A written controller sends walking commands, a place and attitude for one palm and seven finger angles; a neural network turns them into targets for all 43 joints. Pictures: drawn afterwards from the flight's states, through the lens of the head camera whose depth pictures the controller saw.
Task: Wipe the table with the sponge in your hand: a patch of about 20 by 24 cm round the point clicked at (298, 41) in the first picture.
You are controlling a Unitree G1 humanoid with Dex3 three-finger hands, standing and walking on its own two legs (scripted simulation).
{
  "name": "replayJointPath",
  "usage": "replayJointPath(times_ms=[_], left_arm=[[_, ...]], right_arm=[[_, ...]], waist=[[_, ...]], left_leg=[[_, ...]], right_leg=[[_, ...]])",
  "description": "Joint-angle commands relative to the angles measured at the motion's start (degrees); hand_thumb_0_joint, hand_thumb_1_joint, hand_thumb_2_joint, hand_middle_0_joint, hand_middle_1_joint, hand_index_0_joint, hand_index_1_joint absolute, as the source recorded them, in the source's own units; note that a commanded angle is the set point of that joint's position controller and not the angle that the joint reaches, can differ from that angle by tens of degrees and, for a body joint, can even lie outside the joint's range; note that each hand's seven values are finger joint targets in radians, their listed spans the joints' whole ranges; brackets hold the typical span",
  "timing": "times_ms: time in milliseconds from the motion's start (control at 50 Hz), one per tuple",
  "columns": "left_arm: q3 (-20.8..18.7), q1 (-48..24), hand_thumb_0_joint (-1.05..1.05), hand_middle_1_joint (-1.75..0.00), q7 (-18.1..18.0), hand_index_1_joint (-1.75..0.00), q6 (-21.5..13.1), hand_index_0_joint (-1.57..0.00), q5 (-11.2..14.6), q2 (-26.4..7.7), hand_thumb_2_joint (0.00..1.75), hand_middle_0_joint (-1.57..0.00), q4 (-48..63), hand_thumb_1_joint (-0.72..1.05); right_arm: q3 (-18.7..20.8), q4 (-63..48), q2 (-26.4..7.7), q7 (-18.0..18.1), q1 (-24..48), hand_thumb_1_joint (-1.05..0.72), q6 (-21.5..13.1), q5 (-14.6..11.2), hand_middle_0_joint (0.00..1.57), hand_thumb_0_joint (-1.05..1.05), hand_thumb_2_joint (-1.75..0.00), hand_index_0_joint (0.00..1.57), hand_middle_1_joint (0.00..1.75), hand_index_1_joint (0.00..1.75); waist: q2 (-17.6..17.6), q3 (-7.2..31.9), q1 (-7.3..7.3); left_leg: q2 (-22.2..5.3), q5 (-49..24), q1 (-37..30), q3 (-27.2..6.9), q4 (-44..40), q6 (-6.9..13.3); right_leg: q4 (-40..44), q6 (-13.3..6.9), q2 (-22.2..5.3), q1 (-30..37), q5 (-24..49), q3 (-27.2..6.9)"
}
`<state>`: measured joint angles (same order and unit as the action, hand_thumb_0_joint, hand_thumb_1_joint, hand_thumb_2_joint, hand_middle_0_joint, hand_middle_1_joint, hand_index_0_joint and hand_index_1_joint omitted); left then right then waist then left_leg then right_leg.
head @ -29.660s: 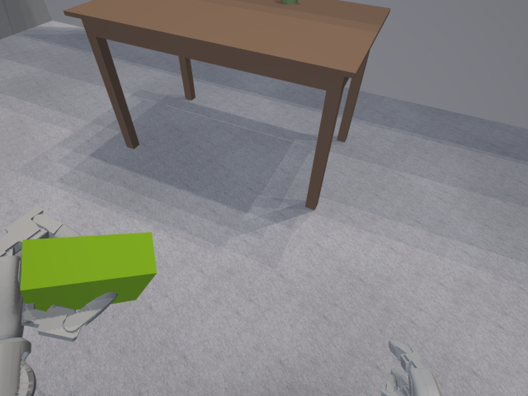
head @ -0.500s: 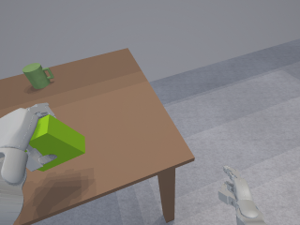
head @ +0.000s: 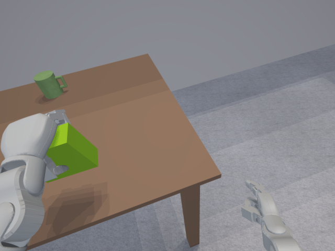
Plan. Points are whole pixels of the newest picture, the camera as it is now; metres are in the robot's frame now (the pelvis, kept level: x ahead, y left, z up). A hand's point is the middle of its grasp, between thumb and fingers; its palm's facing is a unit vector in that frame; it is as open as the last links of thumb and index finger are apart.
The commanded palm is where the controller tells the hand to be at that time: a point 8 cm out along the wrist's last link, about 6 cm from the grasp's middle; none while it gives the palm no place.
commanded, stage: turn the palm down, sponge in hand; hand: left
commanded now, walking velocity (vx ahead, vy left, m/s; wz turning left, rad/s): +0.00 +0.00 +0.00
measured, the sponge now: (62, 158) +0.24 +0.28 +0.13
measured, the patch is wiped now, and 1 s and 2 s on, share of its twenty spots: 0.00 0.00 0.00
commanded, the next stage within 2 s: move the sponge above the wiping area in 0.34 s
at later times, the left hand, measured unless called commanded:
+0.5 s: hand (57, 149) +0.24 +0.27 +0.18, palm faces +0.19 -0.09 -0.98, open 9.4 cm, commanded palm +0.19 +0.27 +0.24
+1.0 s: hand (63, 154) +0.24 +0.27 +0.15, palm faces +0.13 -0.09 -0.99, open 9.4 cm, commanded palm +0.20 +0.27 +0.22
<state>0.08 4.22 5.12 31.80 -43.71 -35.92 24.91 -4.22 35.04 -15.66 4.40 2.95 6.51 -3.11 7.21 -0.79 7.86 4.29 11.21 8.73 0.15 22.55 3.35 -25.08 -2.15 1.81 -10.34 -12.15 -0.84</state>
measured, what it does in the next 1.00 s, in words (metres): stands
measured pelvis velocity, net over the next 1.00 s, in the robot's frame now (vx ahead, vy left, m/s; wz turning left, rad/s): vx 0.00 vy -0.02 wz -0.01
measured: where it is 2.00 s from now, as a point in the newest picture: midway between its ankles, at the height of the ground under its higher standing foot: outside the picture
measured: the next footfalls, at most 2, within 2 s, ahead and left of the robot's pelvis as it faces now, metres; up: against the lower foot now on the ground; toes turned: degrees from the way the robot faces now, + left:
none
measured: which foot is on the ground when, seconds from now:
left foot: down 0.00-1.00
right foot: down 0.00-1.00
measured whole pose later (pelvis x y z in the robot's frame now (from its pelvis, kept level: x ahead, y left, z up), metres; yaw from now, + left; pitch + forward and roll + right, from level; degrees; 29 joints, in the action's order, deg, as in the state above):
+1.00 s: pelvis +0.00 -0.02 +0.00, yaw -1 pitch -3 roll +1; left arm 0.9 4.2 4.1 30.8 -45.2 -33.7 17.0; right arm -2.9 36.7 -16.1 4.7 1.2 4.6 -3.2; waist 7.3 -0.4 6.8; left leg 2.9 11.9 8.2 0.4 23.5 2.0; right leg -26.1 -3.6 3.3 -10.1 -12.5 -1.2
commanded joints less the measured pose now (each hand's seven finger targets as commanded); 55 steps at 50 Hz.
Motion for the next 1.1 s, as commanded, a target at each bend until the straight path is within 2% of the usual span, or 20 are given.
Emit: replayJointPath(times_ms=[0,120,140,220,240,320,340,420,440,480,520,540,620,740,820,840,920,940,1020,1080], left_arm=[[-10.96,-14.23,0.00,-1.60,-3.34,-1.60,-0.49,-1.20,-2.82,-14.19,1.30,-1.20,9.22,0.10],[-11.69,-14.03,0.00,-1.60,-3.20,-1.60,0.23,-1.20,-3.12,-14.87,1.30,-1.20,9.62,0.10],[-8.61,-14.49,0.00,-1.60,-3.05,-1.60,-0.07,-1.20,-2.78,-11.60,1.30,-1.20,10.14,0.10],[-12.07,-14.54,0.00,-1.60,-3.47,-1.60,-0.06,-1.20,-3.56,-15.67,1.30,-1.20,9.72,0.10],[-9.46,-15.34,0.00,-1.60,-3.40,-1.60,-0.36,-1.20,-3.57,-13.01,1.30,-1.20,9.84,0.10],[-12.55,-14.50,0.00,-1.60,-3.77,-1.60,-0.23,-1.20,-3.62,-15.97,1.30,-1.20,8.34,0.10],[-9.26,-14.47,0.00,-1.60,-3.59,-1.60,-0.35,-1.20,-2.91,-12.37,1.30,-1.20,8.02,0.10],[-11.92,-13.43,0.00,-1.60,-3.65,-1.60,-0.24,-1.20,-2.96,-14.84,1.30,-1.20,8.15,0.10],[-9.91,-13.48,0.00,-1.60,-3.51,-1.60,-0.31,-1.20,-2.69,-12.72,1.30,-1.20,7.65,0.10],[-10.92,-12.88,0.00,-1.60,-3.19,-1.60,-0.11,-1.20,-2.79,-14.35,1.30,-1.20,4.51,0.10],[-12.05,-12.81,0.00,-1.60,-3.19,-1.60,-0.05,-1.20,-3.11,-15.20,1.30,-1.20,5.77,0.10],[-8.18,-14.82,0.00,-1.60,-2.86,-1.60,-0.39,-1.20,-3.01,-11.77,1.30,-1.20,6.30,0.10],[-10.26,-15.70,0.00,-1.60,-3.08,-1.60,-0.93,-1.20,-4.36,-14.72,1.30,-1.20,5.35,0.10],[-8.05,-18.06,0.00,-1.60,-3.81,-1.60,-1.99,-1.20,-5.09,-12.52,1.30,-1.20,3.27,0.10],[-12.24,-13.87,0.00,-1.60,-4.34,-1.60,-1.78,-1.20,-4.64,-15.44,1.30,-1.20,3.40,0.10],[-9.63,-14.42,0.00,-1.60,-4.18,-1.60,-1.72,-1.20,-4.46,-12.78,1.30,-1.20,2.90,0.10],[-11.08,-12.70,0.00,-1.60,-3.82,-1.60,-1.22,-1.20,-4.28,-13.92,1.30,-1.20,2.56,0.10],[-7.41,-12.92,0.00,-1.60,-3.50,-1.60,-1.37,-1.20,-3.92,-10.31,1.30,-1.20,2.91,0.10],[-9.14,-12.75,0.00,-1.60,-3.37,-1.60,-1.74,-1.20,-4.93,-12.67,1.30,-1.20,4.35,0.10],[-7.52,-14.24,0.00,-1.60,-3.44,-1.60,-2.39,-1.20,-5.55,-11.69,1.30,-1.20,2.71,0.10]], right_arm=[[2.63,-10.16,-5.04,0.19,12.97,-0.90,-3.20,0.27,0.20,0.00,-0.90,0.20,0.30,0.30],[2.19,-10.04,-4.95,0.17,15.80,-0.90,-4.17,-0.04,0.20,0.00,-0.90,0.20,0.30,0.30],[2.51,-10.37,-4.78,0.28,13.96,-0.90,-4.16,0.10,0.20,0.00,-0.90,0.20,0.30,0.30],[2.38,-10.01,-4.89,0.48,15.72,-0.90,-4.32,0.04,0.20,0.00,-0.90,0.20,0.30,0.30],[2.55,-10.10,-4.89,0.44,14.00,-0.90,-4.34,0.27,0.20,0.00,-0.90,0.20,0.30,0.30],[2.46,-9.63,-4.92,0.50,15.76,-0.90,-4.44,0.13,0.20,0.00,-0.90,0.20,0.30,0.30],[2.61,-10.00,-4.79,0.49,13.91,-0.90,-4.32,0.15,0.20,0.00,-0.90,0.20,0.30,0.30],[2.67,-9.67,-4.89,0.33,15.64,-0.90,-4.45,-0.04,0.20,0.00,-0.90,0.20,0.30,0.30],[2.84,-9.96,-5.04,0.39,13.96,-0.90,-4.51,0.25,0.20,0.00,-0.90,0.20,0.30,0.30],[3.00,-9.42,-5.51,0.62,12.71,-0.90,-4.12,0.11,0.20,0.00,-0.90,0.20,0.30,0.30],[2.73,-9.60,-5.25,0.53,15.12,-0.90,-4.47,-0.11,0.20,0.00,-0.90,0.20,0.30,0.30],[2.74,-10.07,-5.14,0.64,13.79,-0.90,-4.57,-0.01,0.20,0.00,-0.90,0.20,0.30,0.30],[2.84,-9.43,-5.16,0.90,14.83,-0.90,-5.31,0.08,0.20,0.00,-0.90,0.20,0.30,0.30],[3.11,-9.19,-5.00,1.02,12.89,-0.90,-5.79,0.44,0.20,0.00,-0.90,0.20,0.30,0.30],[3.12,-8.90,-4.96,0.54,14.66,-0.90,-5.73,0.36,0.20,0.00,-0.90,0.20,0.30,0.30],[3.17,-8.94,-5.07,0.54,13.05,-0.90,-5.57,0.48,0.20,0.00,-0.90,0.20,0.30,0.30],[3.11,-8.92,-5.11,0.36,14.39,-0.90,-5.62,0.21,0.20,0.00,-0.90,0.20,0.30,0.30],[3.14,-9.49,-4.98,0.38,12.78,-0.90,-5.59,0.26,0.20,0.00,-0.90,0.20,0.30,0.30],[3.06,-9.48,-4.89,0.53,14.42,-0.90,-5.84,0.24,0.20,0.00,-0.90,0.20,0.30,0.30],[3.55,-9.01,-5.18,0.70,11.49,-0.90,-5.70,0.48,0.20,0.00,-0.90,0.20,0.30,0.30]], waist=[[-3.23,13.20,0.16],[-3.01,12.41,0.46],[-3.82,13.39,-0.56],[-2.53,12.38,0.57],[-2.94,13.17,-0.28],[-2.58,11.36,0.83],[-3.83,11.69,-0.32],[-3.04,11.37,0.54],[-3.82,12.17,0.03],[-5.65,10.26,-0.28],[-3.71,10.43,0.37],[-4.17,11.44,-0.64],[-3.46,11.34,0.01],[-3.68,11.82,-0.39],[-2.68,12.17,0.99],[-4.12,12.57,0.01],[-4.14,10.73,0.42],[-4.72,11.53,-0.55],[-2.75,11.50,0.20],[-4.53,11.91,-0.67]], left_leg=[[-2.47,-11.38,-1.19,-4.76,-2.66,-1.40],[-2.05,-10.98,-1.47,-4.71,-2.18,-1.16],[-2.25,-11.69,-1.32,-3.92,-1.73,-1.02],[-1.85,-10.13,-1.49,-4.68,-2.14,-0.99],[-1.97,-10.72,-1.05,-3.89,-1.96,-0.98],[-1.80,-9.32,-1.19,-4.67,-2.11,-1.08],[-2.05,-9.16,-0.38,-3.87,-2.00,-1.02],[-1.83,-9.02,-0.89,-4.42,-1.87,-1.12],[-2.05,-9.19,-0.22,-3.47,-1.53,-0.95],[-1.84,-7.80,0.67,-3.86,-1.89,-0.99],[-1.68,-7.42,-0.09,-4.04,-1.62,-0.98],[-1.78,-7.43,0.11,-3.39,-1.60,-0.82],[-1.47,-6.67,-0.94,-4.18,-1.52,-0.79],[-1.60,-6.36,-0.50,-3.71,-1.63,-0.68],[-1.34,-7.73,-0.59,-4.18,-1.34,-0.90],[-1.64,-8.41,0.00,-3.37,-1.16,-0.80],[-1.47,-7.63,-0.22,-3.97,-1.00,-0.78],[-1.73,-7.73,0.20,-3.30,-1.15,-0.63],[-1.32,-7.83,-0.90,-4.02,-1.13,-0.57],[-1.46,-8.36,-0.87,-3.93,-1.39,-0.43]], right_leg=[[2.69,-2.06,-1.13,6.41,6.48,-4.98],[3.01,-2.88,-0.36,5.97,6.36,-7.62],[2.40,-2.14,-1.16,6.80,7.79,-5.52],[3.19,-2.91,-0.41,6.17,5.26,-8.30],[2.60,-2.36,-1.18,7.06,6.63,-6.18],[3.63,-3.07,-0.52,5.76,4.19,-9.02],[3.16,-2.28,-1.28,6.57,4.93,-6.72],[3.63,-2.82,-0.65,5.85,4.36,-9.11],[3.09,-2.22,-1.63,6.75,5.71,-7.33],[3.77,-1.84,-1.50,5.60,4.16,-7.63],[4.13,-2.52,-0.84,4.99,2.60,-9.52],[3.49,-1.91,-1.56,5.84,3.46,-7.32],[4.20,-2.56,-0.87,4.73,1.66,-9.64],[3.87,-2.37,-1.53,5.77,1.57,-7.87],[3.95,-3.01,-1.14,6.49,2.96,-10.33],[3.12,-2.41,-1.76,7.23,5.06,-8.24],[4.13,-2.71,-1.14,5.31,3.47,-10.23],[3.28,-1.99,-1.81,6.24,4.77,-7.53],[3.67,-2.59,-1.13,5.45,3.92,-9.43],[3.28,-2.01,-1.53,5.87,5.53,-7.37]])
